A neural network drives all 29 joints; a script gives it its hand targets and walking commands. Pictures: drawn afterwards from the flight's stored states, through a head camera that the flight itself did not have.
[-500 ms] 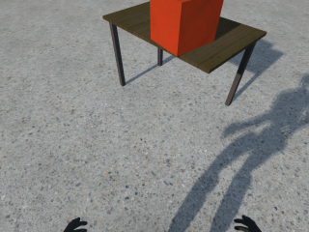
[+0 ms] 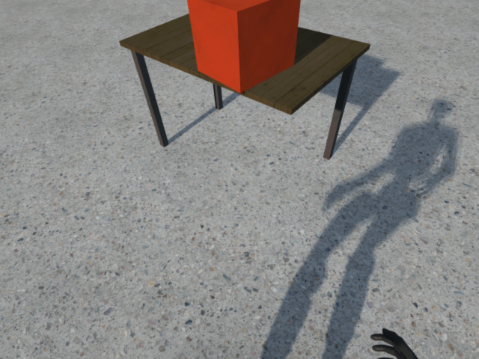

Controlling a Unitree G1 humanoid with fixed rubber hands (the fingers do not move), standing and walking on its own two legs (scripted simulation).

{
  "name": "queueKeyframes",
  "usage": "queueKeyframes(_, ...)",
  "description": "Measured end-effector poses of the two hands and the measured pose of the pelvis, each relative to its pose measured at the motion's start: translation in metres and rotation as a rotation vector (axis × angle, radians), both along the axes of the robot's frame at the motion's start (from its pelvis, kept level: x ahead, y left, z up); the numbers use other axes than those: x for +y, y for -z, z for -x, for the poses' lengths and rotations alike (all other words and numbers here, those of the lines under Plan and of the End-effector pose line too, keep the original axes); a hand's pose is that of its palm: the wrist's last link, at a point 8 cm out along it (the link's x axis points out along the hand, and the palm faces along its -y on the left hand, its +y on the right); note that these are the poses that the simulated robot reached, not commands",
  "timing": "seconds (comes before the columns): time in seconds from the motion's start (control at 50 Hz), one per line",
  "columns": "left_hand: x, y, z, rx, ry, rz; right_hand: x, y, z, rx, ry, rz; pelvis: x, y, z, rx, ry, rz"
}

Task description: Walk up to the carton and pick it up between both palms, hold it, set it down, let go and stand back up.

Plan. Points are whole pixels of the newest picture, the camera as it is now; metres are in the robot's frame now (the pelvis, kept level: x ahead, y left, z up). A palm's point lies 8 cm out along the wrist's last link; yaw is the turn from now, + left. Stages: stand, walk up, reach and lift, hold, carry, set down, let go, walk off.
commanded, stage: walk up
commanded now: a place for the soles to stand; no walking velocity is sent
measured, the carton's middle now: (245, 33) +1.20 -0.02 +0.05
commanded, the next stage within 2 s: none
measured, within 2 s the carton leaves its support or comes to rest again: neither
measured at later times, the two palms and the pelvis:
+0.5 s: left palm (130, 314) +0.23 +0.22 -0.06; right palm (420, 306) +0.24 -0.33 -0.11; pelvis +0.16 -0.05 +0.00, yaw -17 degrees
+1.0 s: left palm (179, 154) +0.67 +0.19 -0.07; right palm (355, 270) +0.31 -0.22 -0.09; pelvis +0.42 +0.03 +0.01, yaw -25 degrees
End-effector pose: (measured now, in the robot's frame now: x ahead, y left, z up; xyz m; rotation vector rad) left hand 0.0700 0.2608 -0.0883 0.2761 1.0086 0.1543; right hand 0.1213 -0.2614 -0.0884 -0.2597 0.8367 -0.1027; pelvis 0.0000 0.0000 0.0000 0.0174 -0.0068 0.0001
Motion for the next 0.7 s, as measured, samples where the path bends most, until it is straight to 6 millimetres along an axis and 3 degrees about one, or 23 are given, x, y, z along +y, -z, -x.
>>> queueKeyframes(0.06,0.000,-0.009,-0.021,0.039,0.089,-0.043,-0.023,0.005,0.025,0.035,0.084,0.026,-0.004,-0.003,-0.007,-0.007,0.055,0.022)
queueKeyframes(0.14,-0.011,-0.021,-0.076,-0.015,0.163,-0.066,-0.052,0.019,0.069,0.183,0.196,0.033,-0.020,-0.004,-0.025,-0.011,0.108,0.007)
queueKeyframes(0.18,-0.025,-0.023,-0.106,-0.055,0.187,-0.068,-0.067,0.029,0.079,0.239,0.241,0.022,-0.031,0.000,-0.039,-0.010,0.131,0.000)
queueKeyframes(0.22,-0.040,-0.022,-0.132,-0.099,0.210,-0.077,-0.082,0.043,0.077,0.264,0.273,0.014,-0.043,0.010,-0.056,-0.007,0.160,-0.003)
queueKeyframes(0.26,-0.052,-0.013,-0.150,-0.134,0.214,-0.100,-0.096,0.060,0.064,0.266,0.279,0.010,-0.055,0.025,-0.071,-0.014,0.187,0.021)
queueKeyframes(0.32,-0.064,-0.004,-0.156,-0.128,0.193,-0.119,-0.098,0.068,0.028,0.242,0.245,-0.014,-0.063,0.031,-0.091,-0.037,0.196,0.042)
queueKeyframes(0.44,-0.060,-0.019,-0.144,0.027,0.167,-0.151,-0.079,0.033,-0.080,0.048,0.180,-0.079,-0.055,0.004,-0.135,-0.081,0.270,0.006)
queueKeyframes(0.5,-0.046,-0.024,-0.157,0.100,0.176,-0.163,-0.067,0.017,-0.121,-0.021,0.181,-0.117,-0.048,-0.004,-0.160,-0.083,0.304,0.008)
queueKeyframes(0.58,-0.025,-0.022,-0.212,0.119,0.213,-0.171,-0.052,0.016,-0.146,0.019,0.217,-0.128,-0.038,-0.004,-0.204,-0.048,0.325,0.022)
queueKeyframes(0.7,-0.003,0.011,-0.342,0.047,0.315,-0.149,-0.037,0.031,-0.189,0.116,0.293,-0.036,-0.007,0.020,-0.285,0.027,0.352,0.060)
